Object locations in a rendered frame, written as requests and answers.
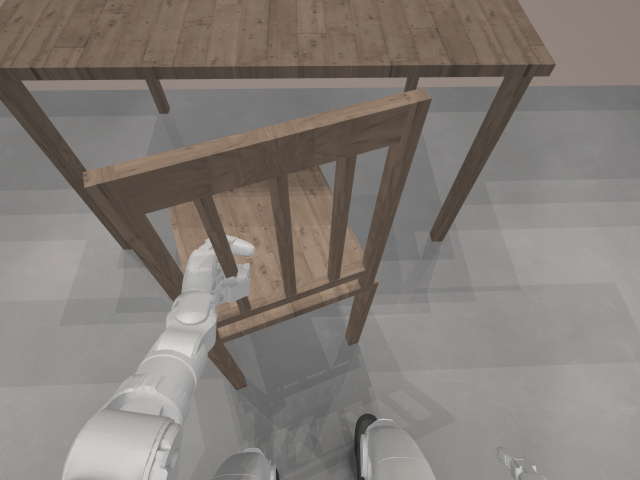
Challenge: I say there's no right robot thigh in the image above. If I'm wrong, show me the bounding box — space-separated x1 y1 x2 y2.
360 426 436 480

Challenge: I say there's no robot right hand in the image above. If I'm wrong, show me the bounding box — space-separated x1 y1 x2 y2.
496 446 547 480

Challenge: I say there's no left robot thigh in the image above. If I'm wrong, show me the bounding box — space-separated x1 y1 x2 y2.
210 452 276 480

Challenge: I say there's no robot left forearm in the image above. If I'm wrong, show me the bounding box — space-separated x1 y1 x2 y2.
62 290 217 480

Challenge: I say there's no robot thigh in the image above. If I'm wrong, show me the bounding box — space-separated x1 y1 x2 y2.
360 426 436 480
210 452 276 480

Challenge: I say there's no robot left hand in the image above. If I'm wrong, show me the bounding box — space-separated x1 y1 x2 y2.
181 235 255 306

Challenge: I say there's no chair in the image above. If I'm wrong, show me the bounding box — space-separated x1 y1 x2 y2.
83 88 432 390

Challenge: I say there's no left robot upper arm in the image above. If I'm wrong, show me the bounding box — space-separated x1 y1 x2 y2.
65 408 183 480

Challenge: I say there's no table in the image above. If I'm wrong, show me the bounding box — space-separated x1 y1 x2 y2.
0 0 556 250

